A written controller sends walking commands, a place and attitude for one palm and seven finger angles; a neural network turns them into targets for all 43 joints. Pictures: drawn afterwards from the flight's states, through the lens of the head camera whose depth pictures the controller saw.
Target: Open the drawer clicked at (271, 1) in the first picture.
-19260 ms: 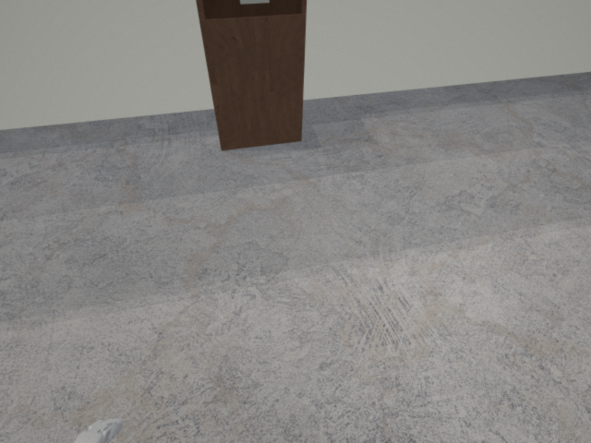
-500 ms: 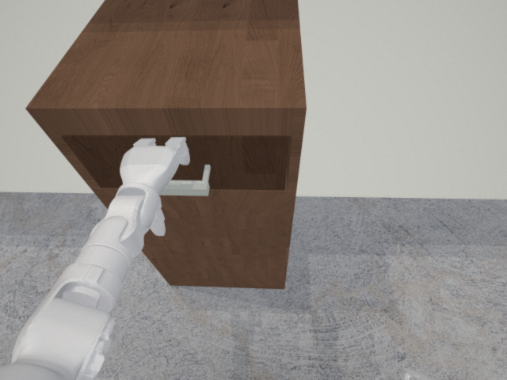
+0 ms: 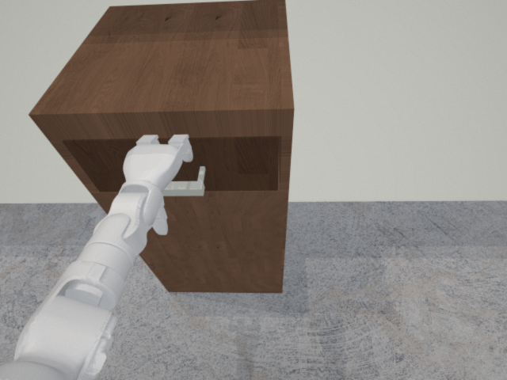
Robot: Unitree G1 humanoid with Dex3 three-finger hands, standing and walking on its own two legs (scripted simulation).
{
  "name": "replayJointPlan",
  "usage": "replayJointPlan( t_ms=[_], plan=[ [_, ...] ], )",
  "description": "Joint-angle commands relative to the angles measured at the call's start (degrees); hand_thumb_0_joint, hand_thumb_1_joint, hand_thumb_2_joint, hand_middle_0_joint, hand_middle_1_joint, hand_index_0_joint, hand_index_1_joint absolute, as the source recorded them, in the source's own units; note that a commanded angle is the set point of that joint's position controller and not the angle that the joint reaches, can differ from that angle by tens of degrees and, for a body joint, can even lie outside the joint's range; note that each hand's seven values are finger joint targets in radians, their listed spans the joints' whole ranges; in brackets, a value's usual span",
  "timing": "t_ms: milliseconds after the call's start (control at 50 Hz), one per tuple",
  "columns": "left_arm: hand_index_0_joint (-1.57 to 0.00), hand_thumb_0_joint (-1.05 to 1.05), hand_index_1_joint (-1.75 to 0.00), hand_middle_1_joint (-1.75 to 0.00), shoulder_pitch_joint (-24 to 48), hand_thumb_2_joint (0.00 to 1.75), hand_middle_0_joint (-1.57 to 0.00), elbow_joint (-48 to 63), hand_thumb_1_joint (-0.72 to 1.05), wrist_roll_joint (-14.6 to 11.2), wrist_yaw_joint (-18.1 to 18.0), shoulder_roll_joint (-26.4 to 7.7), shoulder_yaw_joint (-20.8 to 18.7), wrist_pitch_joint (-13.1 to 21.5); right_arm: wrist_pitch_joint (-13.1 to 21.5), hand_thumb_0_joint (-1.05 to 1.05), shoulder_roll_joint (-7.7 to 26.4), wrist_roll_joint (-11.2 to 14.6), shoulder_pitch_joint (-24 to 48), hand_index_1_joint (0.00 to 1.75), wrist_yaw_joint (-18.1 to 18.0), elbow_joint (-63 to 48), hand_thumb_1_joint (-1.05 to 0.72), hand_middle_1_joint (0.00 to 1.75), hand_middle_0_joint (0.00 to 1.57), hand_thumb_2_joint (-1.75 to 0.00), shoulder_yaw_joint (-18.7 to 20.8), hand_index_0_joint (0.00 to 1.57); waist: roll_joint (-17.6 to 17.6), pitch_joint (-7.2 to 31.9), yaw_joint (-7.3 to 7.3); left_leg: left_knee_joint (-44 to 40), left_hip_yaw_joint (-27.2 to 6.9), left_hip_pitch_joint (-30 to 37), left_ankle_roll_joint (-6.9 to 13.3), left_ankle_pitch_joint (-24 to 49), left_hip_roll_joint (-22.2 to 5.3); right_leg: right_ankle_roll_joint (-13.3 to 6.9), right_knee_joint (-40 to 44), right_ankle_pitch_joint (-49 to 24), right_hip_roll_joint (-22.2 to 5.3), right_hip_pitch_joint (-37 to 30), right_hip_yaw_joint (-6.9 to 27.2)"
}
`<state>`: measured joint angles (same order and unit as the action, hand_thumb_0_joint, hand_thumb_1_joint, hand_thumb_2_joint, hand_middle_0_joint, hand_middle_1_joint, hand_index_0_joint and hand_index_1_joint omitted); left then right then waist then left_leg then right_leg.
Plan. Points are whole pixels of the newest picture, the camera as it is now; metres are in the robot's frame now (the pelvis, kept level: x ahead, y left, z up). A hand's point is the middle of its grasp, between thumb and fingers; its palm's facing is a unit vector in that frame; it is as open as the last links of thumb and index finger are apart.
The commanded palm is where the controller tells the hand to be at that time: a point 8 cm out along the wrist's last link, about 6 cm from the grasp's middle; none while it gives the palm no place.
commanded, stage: re-aim the fingers above the handle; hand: left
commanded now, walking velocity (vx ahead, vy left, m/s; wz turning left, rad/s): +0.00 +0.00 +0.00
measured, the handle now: (175, 180) +0.49 +0.17 +0.00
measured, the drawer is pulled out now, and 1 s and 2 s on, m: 0.00 0.00 0.00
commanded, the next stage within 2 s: lower the fingers behind the handle in 1.32 s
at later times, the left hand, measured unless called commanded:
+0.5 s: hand (157, 174) +0.44 +0.18 +0.07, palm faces -0.02 -0.03 -1.00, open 13.7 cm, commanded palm +0.43 +0.19 +0.11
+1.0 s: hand (158, 174) +0.44 +0.18 +0.07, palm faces +0.00 -0.02 -1.00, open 13.7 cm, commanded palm +0.43 +0.18 +0.10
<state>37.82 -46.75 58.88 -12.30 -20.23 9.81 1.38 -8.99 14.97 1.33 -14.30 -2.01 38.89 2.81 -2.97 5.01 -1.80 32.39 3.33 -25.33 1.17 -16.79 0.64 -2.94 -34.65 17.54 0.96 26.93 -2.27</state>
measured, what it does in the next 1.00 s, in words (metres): stands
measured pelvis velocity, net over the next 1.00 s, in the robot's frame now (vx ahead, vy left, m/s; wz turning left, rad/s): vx -0.02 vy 0.01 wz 0.02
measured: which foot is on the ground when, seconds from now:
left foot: down 0.00-1.00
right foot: down 0.00-1.00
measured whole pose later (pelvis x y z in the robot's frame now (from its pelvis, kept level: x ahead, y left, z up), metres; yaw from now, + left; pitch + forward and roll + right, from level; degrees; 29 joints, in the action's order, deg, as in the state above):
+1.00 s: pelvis -0.02 +0.01 -0.01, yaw +1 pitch +12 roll +0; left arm 48.4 -55.9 58.7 -14.8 -19.5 12.2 -3.2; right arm -7.8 14.6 1.4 -17.4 -2.0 39.5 1.7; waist -2.4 6.4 -3.0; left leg 37.3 2.5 -32.4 2.0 -17.0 1.1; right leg -2.2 -37.9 17.1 0.3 32.8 -3.2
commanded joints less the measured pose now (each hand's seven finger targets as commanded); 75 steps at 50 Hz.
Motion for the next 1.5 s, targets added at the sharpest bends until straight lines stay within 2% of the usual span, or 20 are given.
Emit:
replayJointPlan(
  t_ms=[0, 60, 180, 300, 320, 400, 460, 600, 740, 880, 940, 1020, 1060, 1100, 1160, 1180, 1240, 1280, 1340, 1480],
  plan=[
    [-0.30, 0.00, -1.20, -1.20, 29.3, 0.30, -0.30, 12.6, -0.50, 0.5, -4.8, -14.5, -6.5, 1.3, 2.1, 0.00, 6.4, -0.3, -0.6, 0.30, -1.0, -5.5, -0.90, 0.30, 0.20, -0.90, 2.2, 0.20, 3.7, 20.3, -0.55, -1.4, -1.0, 5.6, 1.8, 13.3, 1.9, 0.8, 4.2, -16.6, -0.2, -11.3, 3.7],
    [-0.30, 0.00, -1.20, -1.20, 28.8, 0.30, -0.30, 10.3, -0.50, 0.7, -5.9, -16.4, -8.5, 0.6, 2.3, 0.00, 6.5, -0.3, -1.1, 0.30, -1.1, -4.7, -0.90, 0.30, 0.20, -0.90, 2.1, 0.20, 3.7, 20.5, -0.42, -1.2, -1.0, 5.2, 1.7, 13.8, 1.7, 0.7, 3.8, -16.8, 0.0, -11.0, 3.3],
    [-0.30, 0.00, -1.20, -1.20, 26.6, 0.30, -0.30, 4.9, -0.50, -0.1, -3.8, -12.3, -4.6, -2.5, 2.3, 0.00, 7.2, 0.0, -1.8, 0.30, -0.8, -4.4, -0.90, 0.30, 0.20, -0.90, 2.1, 0.20, 5.6, 19.5, -1.21, -1.3, -0.5, 4.5, 1.7, 13.5, 1.5, 1.1, 4.4, -17.5, 0.0, -10.7, 3.1],
    [-0.30, 0.00, -1.20, -1.20, 28.5, 0.30, -0.30, 2.8, -0.50, -0.1, -2.0, -10.8, -2.7, -3.1, 1.8, 0.00, 7.6, 0.1, -2.7, 0.30, -0.9, -4.2, -0.90, 0.30, 0.20, -0.90, 1.9, 0.20, 6.7, 16.0, -2.37, -1.5, -0.9, 3.9, 1.8, 11.9, 1.4, 1.1, 5.1, -15.0, -0.1, -8.0, 2.8],
    [-0.30, 0.00, -1.20, -1.20, 27.3, 0.30, -0.30, 1.7, -0.50, 0.0, -1.8, -12.6, -4.5, -3.0, 1.8, 0.00, 7.8, 0.1, -2.8, 0.30, -1.0, -4.2, -0.90, 0.30, 0.20, -0.90, 1.9, 0.20, 8.3, 16.0, -1.94, -1.4, -1.0, 3.2, 1.9, 11.8, 1.4, 1.1, 5.2, -14.8, 0.0, -8.8, 2.9],
    [-0.30, 0.00, -1.20, -1.20, 29.1, 0.30, -0.30, 2.0, -0.50, 0.0, -1.4, -8.9, -1.2, -2.5, 1.9, 0.00, 7.4, 0.1, -3.2, 0.30, -0.9, -4.5, -0.90, 0.30, 0.20, -0.90, 1.8, 0.20, 6.2, 15.1, -2.69, -1.3, -1.3, 3.9, 1.8, 10.3, 1.3, 0.9, 5.0, -12.2, 0.1, -5.8, 2.6],
    [-0.30, 0.00, -1.20, -1.20, 28.5, 0.30, -0.30, 1.4, -0.50, 0.2, -1.5, -10.6, -2.6, -2.4, 1.8, 0.00, 7.5, 0.0, -3.5, 0.30, -1.0, -4.8, -0.90, 0.30, 0.20, -0.90, 1.7, 0.20, 5.9, 16.3, -2.26, -0.8, -1.2, 3.0, 1.8, 10.1, 1.4, 0.8, 4.6, -12.1, 0.0, -6.5, 2.9],
    [-0.30, 0.00, -1.20, -1.20, 29.0, 0.30, -0.30, 0.2, -0.50, 0.4, -1.9, -9.0, -1.4, -2.5, 2.1, 0.00, 7.4, 0.0, -4.0, 0.30, -0.8, -5.0, -0.90, 0.30, 0.20, -0.90, 1.8, 0.20, 4.4, 15.5, -2.75, -0.2, -1.6, 3.0, 1.7, 8.9, 1.2, 0.6, 4.1, -9.7, 0.4, -3.4, 2.4],
    [-0.30, 0.00, -1.20, -1.20, 33.7, 0.30, -0.30, -1.8, -0.50, 0.8, -2.5, -8.1, -0.1, -3.7, 2.5, 0.00, 7.8, 0.1, -5.1, 0.30, -0.7, -4.4, -0.90, 0.30, 0.20, -0.90, 1.7, 0.20, 6.5, 14.2, -4.63, 0.1, -2.4, 1.8, 1.8, 5.7, 0.9, 0.9, 4.1, -5.8, 0.5, -0.2, 2.1],
    [-0.30, 0.00, -1.20, -1.20, 32.7, 0.30, -0.30, -3.6, -0.50, 0.8, -2.4, -7.8, -0.1, -4.5, 2.5, 0.00, 7.6, -0.1, -5.7, 0.30, -0.7, -4.3, -0.90, 0.30, 0.20, -0.90, 1.6, 0.20, 5.7, 15.7, -4.29, 0.8, -2.2, 1.0, 1.8, 5.2, 1.1, 0.8, 3.7, -5.5, 0.5, -0.4, 2.3],
    [-0.30, 0.00, -1.20, -1.20, 33.6, 0.30, -0.30, -3.0, -0.50, 0.6, -2.2, -4.4, 2.6, -4.3, 2.6, 0.00, 7.3, -0.1, -5.9, 0.30, -0.5, -4.5, -0.90, 0.30, 0.20, -0.90, 1.7, 0.20, 4.9, 15.6, -4.90, 0.9, -2.4, 1.7, 1.8, 5.3, 1.0, 0.8, 3.6, -5.4, 0.7, 0.7, 1.9],
    [-0.30, 0.00, -1.20, -1.20, 34.0, 0.30, -0.30, -3.9, -0.50, 0.4, -2.1, -5.1, 1.9, -4.3, 2.9, 0.00, 7.7, 0.0, -5.8, 0.30, -0.5, -4.6, -0.90, 0.30, 0.20, -0.90, 1.6, 0.20, 5.8, 13.9, -5.07, 0.7, -2.7, 0.3, 1.8, 3.2, 1.0, 0.7, 3.7, -3.2, 0.7, 1.7, 1.8],
    [-0.30, 0.00, -1.20, -1.20, 34.5, 0.30, -0.30, -2.7, -0.50, 0.2, -2.2, -7.9, -0.4, -3.3, 3.1, 0.00, 7.8, 0.0, -6.1, 0.30, -0.8, -4.9, -0.90, 0.30, 0.20, -0.90, 1.5, 0.20, 5.7, 14.9, -4.68, 1.0, -2.6, -0.3, 2.0, 2.5, 1.0, 0.8, 3.4, -2.9, 0.6, 1.0, 2.3],
    [-0.30, 0.00, -1.20, -1.20, 38.0, 0.30, -0.30, 3.5, -0.50, -0.5, -2.9, -8.7, -1.6, -0.1, 3.7, 0.00, 7.2, -0.4, -6.4, 0.30, -1.0, -5.5, -0.90, 0.30, 0.20, -0.90, 1.9, 0.20, 3.8, 20.5, -4.22, 1.7, -2.9, 2.0, 2.2, 5.1, 1.1, 0.7, 2.5, -5.4, 0.5, -1.2, 2.9],
    [-0.30, 0.00, -1.20, -1.20, 39.3, 0.30, -0.30, 11.3, -0.50, 0.6, -6.3, -16.0, -7.9, 4.3, 4.2, 0.00, 6.7, -1.1, -6.9, 0.30, -1.3, -5.9, -0.90, 0.30, 0.20, -0.90, 2.4, 0.20, -0.1, 29.3, -1.92, 2.8, -3.1, 4.6, 2.1, 11.3, 1.4, 0.4, 0.4, -11.4, 0.7, -5.7, 3.3],
    [-0.30, 0.00, -1.20, -1.20, 37.5, 0.30, -0.30, 10.2, -0.50, 1.5, -7.8, -16.8, -8.7, 4.1, 4.1, 0.00, 6.6, -1.3, -6.7, 0.30, -1.4, -5.3, -0.90, 0.30, 0.20, -0.90, 2.5, 0.20, 0.4, 29.4, -1.86, 3.2, -2.9, 4.5, 2.0, 12.7, 1.3, 0.4, 0.1, -12.7, 0.9, -5.7, 3.1],
    [-0.30, 0.00, -1.20, -1.20, 36.2, 0.30, -0.30, 6.9, -0.50, 2.5, -10.6, -11.4, -5.2, 1.9, 4.5, 0.00, 6.5, -1.0, -6.6, 0.30, -0.7, -3.8, -0.90, 0.30, 0.20, -0.90, 2.7, 0.20, 2.2, 22.1, -3.48, 2.9, -3.0, 3.2, 1.6, 12.3, 0.8, 0.4, 0.8, -11.0, 1.3, -0.7, 1.8],
    [-0.30, 0.00, -1.20, -1.20, 36.4, 0.30, -0.30, 7.0, -0.50, 2.3, -12.0, -13.9, -7.5, 0.5, 4.4, 0.00, 7.1, -1.0, -6.8, 0.30, -0.2, -3.3, -0.90, 0.30, 0.20, -0.90, 2.9, 0.20, 1.9, 23.5, -2.66, 2.4, -3.0, 4.1, 1.5, 13.1, 0.7, 0.3, 0.8, -11.2, 1.5, -1.8, 1.7],
    [-0.30, 0.00, -1.20, -1.20, 37.2, 0.30, -0.30, 8.8, -0.50, 1.7, -12.2, -13.2, -6.9, -1.3, 3.6, 0.00, 6.9, -1.1, -6.4, 0.30, 0.2, -2.9, -0.90, 0.30, 0.20, -0.90, 3.2, 0.20, 0.2, 28.1, -2.55, 2.7, -2.7, 7.7, 1.3, 18.1, 0.8, 0.3, 0.6, -15.7, 1.4, -4.2, 1.7],
    [-0.30, 0.00, -1.20, -1.20, 32.3, 0.30, -0.30, 3.3, -0.50, 1.6, -10.4, -13.0, -6.8, -4.7, 2.5, 0.00, 7.1, -0.5, -4.5, 0.30, -0.4, -2.7, -0.90, 0.30, 0.20, -0.90, 2.4, 0.20, 5.3, 21.7, -2.00, 0.3, -1.7, 3.9, 1.7, 15.1, 1.0, 0.6, 2.5, -16.1, 1.0, -7.1, 1.9]
  ],
)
